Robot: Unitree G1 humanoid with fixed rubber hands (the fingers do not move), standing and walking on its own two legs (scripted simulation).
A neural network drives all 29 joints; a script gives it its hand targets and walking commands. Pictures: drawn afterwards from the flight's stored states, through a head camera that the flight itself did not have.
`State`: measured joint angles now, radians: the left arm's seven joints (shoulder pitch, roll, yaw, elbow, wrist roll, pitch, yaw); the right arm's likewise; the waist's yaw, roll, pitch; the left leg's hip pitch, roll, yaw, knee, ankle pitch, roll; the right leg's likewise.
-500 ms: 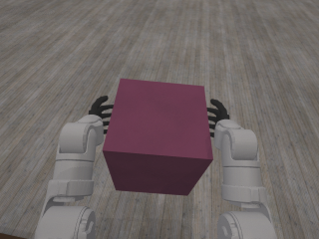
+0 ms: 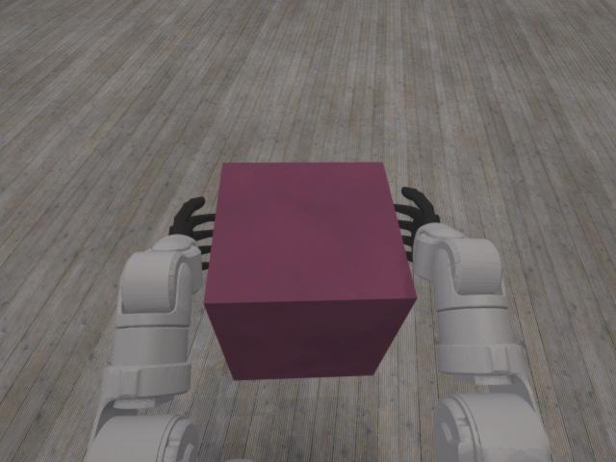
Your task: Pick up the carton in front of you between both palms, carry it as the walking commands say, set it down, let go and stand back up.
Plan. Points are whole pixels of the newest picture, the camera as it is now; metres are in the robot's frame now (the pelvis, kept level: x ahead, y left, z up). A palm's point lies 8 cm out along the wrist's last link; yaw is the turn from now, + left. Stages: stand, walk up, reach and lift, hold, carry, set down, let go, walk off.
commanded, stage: carry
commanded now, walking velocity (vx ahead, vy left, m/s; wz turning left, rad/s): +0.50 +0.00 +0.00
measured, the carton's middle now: (303, 277) +0.36 +0.00 +0.02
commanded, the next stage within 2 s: none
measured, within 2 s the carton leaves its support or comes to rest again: neither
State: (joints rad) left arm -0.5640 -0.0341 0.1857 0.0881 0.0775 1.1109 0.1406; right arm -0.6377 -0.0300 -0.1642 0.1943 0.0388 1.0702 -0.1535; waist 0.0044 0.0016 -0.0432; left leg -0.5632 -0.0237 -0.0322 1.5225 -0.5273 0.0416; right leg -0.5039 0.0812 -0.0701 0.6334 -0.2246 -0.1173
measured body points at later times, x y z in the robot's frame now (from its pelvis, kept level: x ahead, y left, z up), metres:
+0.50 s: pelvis +0.33 +0.04 +0.03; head +0.38 +0.04 +0.48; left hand +0.70 +0.17 +0.10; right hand +0.68 -0.14 +0.11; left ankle +0.37 +0.10 -0.72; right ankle +0.27 -0.09 -0.64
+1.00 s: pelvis +0.63 -0.03 +0.03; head +0.61 -0.04 +0.48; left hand +0.89 +0.13 +0.09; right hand +0.90 -0.17 +0.09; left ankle +0.64 +0.11 -0.66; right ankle +0.62 -0.10 -0.72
